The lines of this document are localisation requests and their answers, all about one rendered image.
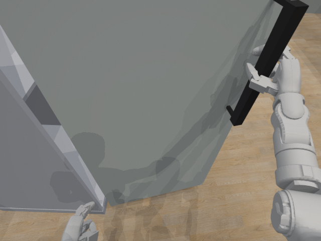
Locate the right robot forearm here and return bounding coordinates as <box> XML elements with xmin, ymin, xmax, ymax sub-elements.
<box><xmin>270</xmin><ymin>92</ymin><xmax>321</xmax><ymax>195</ymax></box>

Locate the robot left hand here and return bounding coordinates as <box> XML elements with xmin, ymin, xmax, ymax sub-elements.
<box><xmin>61</xmin><ymin>201</ymin><xmax>99</xmax><ymax>241</ymax></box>

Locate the robot right upper arm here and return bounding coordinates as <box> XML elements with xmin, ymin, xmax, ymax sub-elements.
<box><xmin>271</xmin><ymin>189</ymin><xmax>321</xmax><ymax>241</ymax></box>

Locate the robot right hand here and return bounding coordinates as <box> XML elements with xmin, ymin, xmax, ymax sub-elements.
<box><xmin>246</xmin><ymin>45</ymin><xmax>301</xmax><ymax>99</ymax></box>

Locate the fridge door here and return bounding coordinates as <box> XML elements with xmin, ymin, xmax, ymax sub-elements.
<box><xmin>0</xmin><ymin>0</ymin><xmax>293</xmax><ymax>206</ymax></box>

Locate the handle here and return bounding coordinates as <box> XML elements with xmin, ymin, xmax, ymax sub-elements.
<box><xmin>226</xmin><ymin>0</ymin><xmax>309</xmax><ymax>126</ymax></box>

